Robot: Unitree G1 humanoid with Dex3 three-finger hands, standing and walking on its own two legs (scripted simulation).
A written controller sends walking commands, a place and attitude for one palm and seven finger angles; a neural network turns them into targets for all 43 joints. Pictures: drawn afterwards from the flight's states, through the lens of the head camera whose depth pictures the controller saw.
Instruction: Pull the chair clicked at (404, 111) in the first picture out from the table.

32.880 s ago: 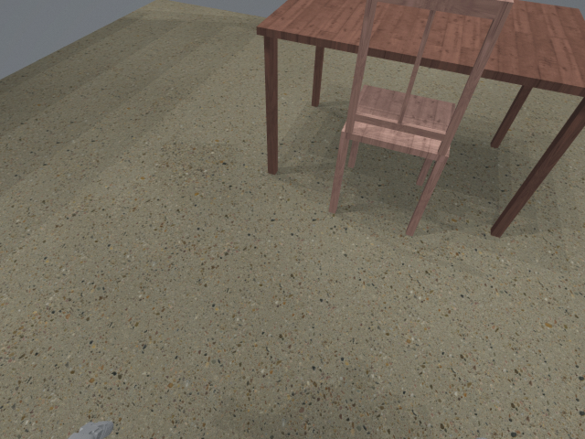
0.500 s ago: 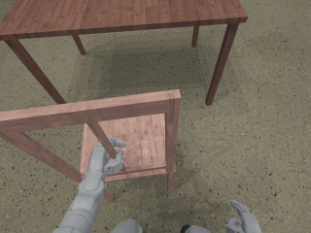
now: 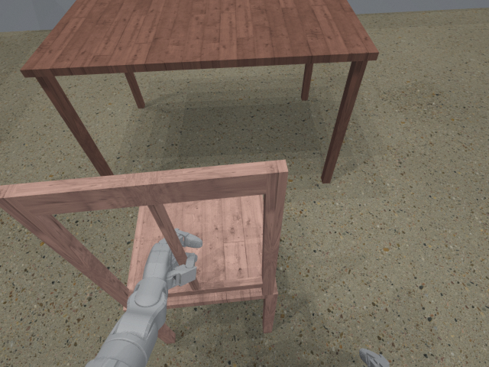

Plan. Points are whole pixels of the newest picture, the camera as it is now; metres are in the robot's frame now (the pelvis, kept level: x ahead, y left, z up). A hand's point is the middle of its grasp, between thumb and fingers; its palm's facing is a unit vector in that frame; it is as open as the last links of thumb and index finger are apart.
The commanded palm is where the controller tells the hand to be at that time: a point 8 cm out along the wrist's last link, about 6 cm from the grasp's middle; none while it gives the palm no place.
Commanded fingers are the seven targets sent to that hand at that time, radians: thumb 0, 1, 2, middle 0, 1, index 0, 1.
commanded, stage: stop walking, hand still on the chair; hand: left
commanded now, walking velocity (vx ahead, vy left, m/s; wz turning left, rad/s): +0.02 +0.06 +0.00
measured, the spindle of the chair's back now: (179, 254) +0.32 +0.14 -0.05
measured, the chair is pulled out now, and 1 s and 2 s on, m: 0.57 0.57 0.57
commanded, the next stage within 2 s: open the thumb and straighten the fingers in 0.56 s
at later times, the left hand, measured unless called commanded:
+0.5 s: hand (191, 268) +0.29 +0.12 -0.06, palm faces -0.07 -0.98 -0.18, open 5.0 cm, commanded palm +0.28 +0.17 -0.04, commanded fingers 0.00 0.90 0.90 -0.50 -1.45 -0.50 -1.45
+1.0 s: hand (180, 261) +0.31 +0.14 -0.06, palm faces -0.07 -0.99 -0.16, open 10.6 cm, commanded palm +0.29 +0.19 -0.04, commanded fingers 0.00 -0.55 0.20 -0.30 -0.87 -0.30 -0.87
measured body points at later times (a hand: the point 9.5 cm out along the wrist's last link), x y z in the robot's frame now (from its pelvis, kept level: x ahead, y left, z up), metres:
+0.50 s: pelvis +0.01 +0.01 +0.00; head +0.03 +0.00 +0.45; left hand +0.29 +0.17 -0.04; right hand +0.15 -0.22 -0.11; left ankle +0.01 +0.16 -0.74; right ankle +0.02 -0.11 -0.74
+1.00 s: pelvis +0.02 +0.02 -0.02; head +0.07 +0.01 +0.43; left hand +0.31 +0.19 -0.05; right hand +0.14 -0.25 -0.12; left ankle +0.01 +0.16 -0.74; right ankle +0.03 -0.11 -0.74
